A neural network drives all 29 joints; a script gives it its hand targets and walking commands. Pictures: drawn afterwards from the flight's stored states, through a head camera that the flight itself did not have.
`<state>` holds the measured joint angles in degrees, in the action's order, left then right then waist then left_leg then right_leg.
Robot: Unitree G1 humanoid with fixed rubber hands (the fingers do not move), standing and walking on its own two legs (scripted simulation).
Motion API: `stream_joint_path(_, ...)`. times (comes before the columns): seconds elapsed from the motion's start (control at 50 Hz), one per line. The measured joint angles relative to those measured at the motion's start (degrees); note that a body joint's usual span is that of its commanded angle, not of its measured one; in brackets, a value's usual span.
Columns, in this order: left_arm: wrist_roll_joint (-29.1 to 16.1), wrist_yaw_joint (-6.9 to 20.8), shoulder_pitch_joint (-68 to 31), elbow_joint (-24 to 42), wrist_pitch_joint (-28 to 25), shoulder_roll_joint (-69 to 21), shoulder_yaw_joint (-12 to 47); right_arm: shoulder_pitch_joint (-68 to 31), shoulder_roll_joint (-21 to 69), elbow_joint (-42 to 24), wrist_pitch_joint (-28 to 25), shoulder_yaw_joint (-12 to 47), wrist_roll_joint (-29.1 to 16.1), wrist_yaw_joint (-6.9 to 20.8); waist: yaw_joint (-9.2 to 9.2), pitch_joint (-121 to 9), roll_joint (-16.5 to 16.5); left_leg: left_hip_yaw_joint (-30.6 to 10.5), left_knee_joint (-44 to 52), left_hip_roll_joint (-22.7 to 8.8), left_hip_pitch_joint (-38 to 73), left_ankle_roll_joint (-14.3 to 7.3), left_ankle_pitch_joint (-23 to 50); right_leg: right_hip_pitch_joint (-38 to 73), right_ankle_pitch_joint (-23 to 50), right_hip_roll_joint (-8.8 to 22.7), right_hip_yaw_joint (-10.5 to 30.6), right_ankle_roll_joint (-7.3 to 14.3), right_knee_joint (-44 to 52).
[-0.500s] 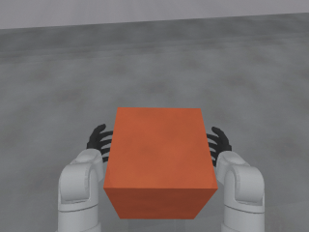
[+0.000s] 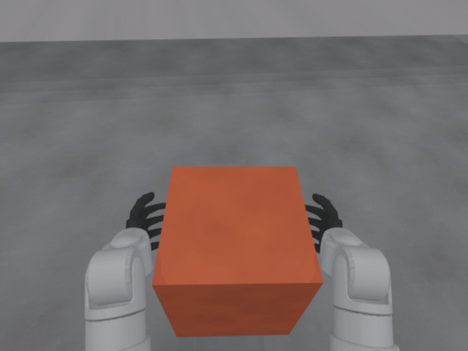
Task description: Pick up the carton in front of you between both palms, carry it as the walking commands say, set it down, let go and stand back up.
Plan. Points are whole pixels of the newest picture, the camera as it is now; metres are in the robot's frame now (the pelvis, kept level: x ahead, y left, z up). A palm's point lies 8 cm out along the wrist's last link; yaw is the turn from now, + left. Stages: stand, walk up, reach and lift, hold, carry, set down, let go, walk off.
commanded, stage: carry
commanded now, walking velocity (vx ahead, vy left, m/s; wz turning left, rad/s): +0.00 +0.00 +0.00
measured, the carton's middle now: (233, 255) +0.28 +0.01 +0.01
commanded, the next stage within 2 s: hold in 1.94 s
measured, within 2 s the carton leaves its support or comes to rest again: neither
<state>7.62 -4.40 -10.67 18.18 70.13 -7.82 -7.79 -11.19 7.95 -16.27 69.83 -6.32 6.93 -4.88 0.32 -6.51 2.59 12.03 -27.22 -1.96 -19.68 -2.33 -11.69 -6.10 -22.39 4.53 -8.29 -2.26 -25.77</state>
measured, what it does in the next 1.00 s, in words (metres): stands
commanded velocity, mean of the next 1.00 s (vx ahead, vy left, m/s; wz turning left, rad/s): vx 0.00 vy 0.00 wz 0.00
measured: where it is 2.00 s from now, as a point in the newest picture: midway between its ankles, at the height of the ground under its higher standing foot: outside the picture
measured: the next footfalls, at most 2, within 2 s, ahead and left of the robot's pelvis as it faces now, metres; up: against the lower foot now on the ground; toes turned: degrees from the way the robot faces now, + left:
none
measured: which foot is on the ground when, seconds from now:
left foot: down 0.00-1.00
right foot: down 0.00-1.00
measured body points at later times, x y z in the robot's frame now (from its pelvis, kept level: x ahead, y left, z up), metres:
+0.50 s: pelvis +0.02 -0.02 +0.00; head +0.01 -0.02 +0.45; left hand +0.30 +0.13 +0.07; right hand +0.30 -0.18 +0.06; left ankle +0.03 +0.10 -0.73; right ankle -0.12 -0.11 -0.73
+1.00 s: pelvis -0.03 -0.02 -0.01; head -0.05 -0.02 +0.44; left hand +0.28 +0.13 +0.02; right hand +0.27 -0.17 +0.02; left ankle +0.03 +0.10 -0.74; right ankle -0.12 -0.11 -0.74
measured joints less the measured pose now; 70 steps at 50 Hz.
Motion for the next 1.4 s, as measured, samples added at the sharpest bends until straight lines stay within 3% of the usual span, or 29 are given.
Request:
stream_joint_path(0.26, -0.75, -0.14, 0.39, 1.09, -1.38, 0.0, 0.83, 1.37, -0.21, -2.78, -0.8, 0.31, -0.12, -0.12, -0.61, 0.53, -2.26, -1.37, -2.61, -0.88, -0.59, 0.99, 0.4, 0.59, 2.15, -0.48, -0.47, -0.4, 0.43)
stream_joint_path(0.42, 0.17, 0.78, 1.94, -3.05, -4.0, 0.24, 0.93, 2.48, -0.36, 1.43, -3.05, 0.92, 0.7, 0.22, -0.71, -0.75, -2.01, -1.77, -1.29, -1.17, 1.45, 1.62, -0.12, 1.0, 1.83, -0.58, -1.11, -0.33, -1.66)
stream_joint_path(0.52, 1.24, 1.3, 2.27, -7.17, -7.92, 0.26, 1.21, 2.65, -0.4, 5.17, -6.49, 0.91, 2.0, 0.84, -0.19, -0.67, -2.09, -2.0, -3.11, -1.71, 0.58, 2.4, -1.45, 2.26, -0.39, -1.11, -1.55, 0.93, 0.86)
stream_joint_path(0.72, 2.55, 2.17, 3.28, -13.69, -16.22, 0.37, 1.35, 3.95, -0.52, 11.49, -14.86, 0.83, 3.23, 1.77, -0.44, 1.75, -1.9, -1.74, -5.78, -2.34, -0.47, 2.32, -3.09, 0.41, -3.57, -0.71, -2.42, 2.02, -3.73)
stream_joint_path(0.94, 6.68, 3.83, -2.37, -29.43, -28.37, -0.44, -3.28, -1.73, 0.29, 27.6, -27.34, -4.02, 7.19, 3.75, -0.09, 1.98, -2.1, -1.77, -4.49, -2.79, -0.95, 1.85, -0.22, -1.02, -1.79, -1.06, -2.62, 2.37, -4.51)
stream_joint_path(1.02, 7.29, 4.0, -4.16, -31.81, -31.17, -0.83, -4.79, -3.36, 0.64, 29.84, -30.15, -5.59, 7.87, 3.91, 0.02, 2.37, -2.23, -1.77, -3.77, -2.92, -1.42, 1.73, 0.97, -1.91, -1.09, -1.19, -2.66, 2.55, -4.71)
stream_joint_path(1.18, 6.26, 3.6, -3.12, -28.12, -29.49, -0.61, -3.29, -2.09, 0.38, 25.99, -28.6, -4.34, 6.8, 3.65, 0.0, 2.48, -2.27, -1.75, -3.18, -3.14, -2.25, 1.65, 2.31, -3.37, -0.48, -1.32, -2.66, 2.8, -5.45)
stream_joint_path(1.4, 6.31, 3.57, -2.4, -27.66, -28.1, -0.46, -2.76, -1.46, 0.25, 25.68, -27.26, -3.86, 6.66, 3.6, -0.19, 2.44, -2.33, -1.9, -2.55, -3.51, -2.52, 1.81, 3.53, -4.08, 0.09, -1.66, -2.81, 3.24, -5.81)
